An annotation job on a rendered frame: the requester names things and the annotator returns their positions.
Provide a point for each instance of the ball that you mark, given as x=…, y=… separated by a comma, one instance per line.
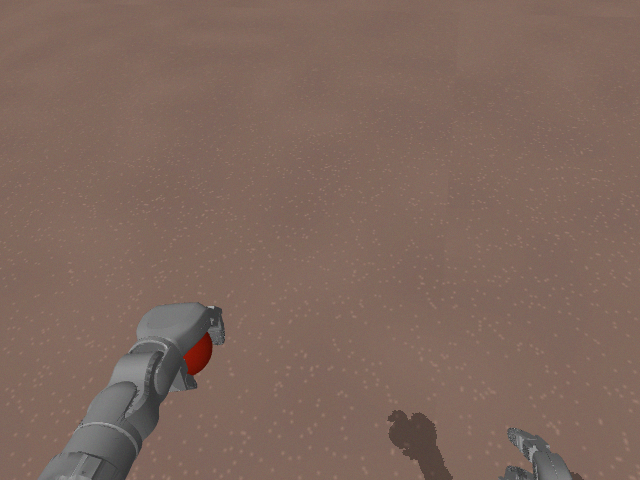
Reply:
x=199, y=355

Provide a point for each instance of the left robot hand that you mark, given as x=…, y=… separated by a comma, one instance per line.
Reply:
x=183, y=324

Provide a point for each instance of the right robot hand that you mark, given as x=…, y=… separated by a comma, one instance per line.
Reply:
x=546, y=465

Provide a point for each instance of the left robot arm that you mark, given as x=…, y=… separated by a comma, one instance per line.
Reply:
x=109, y=438

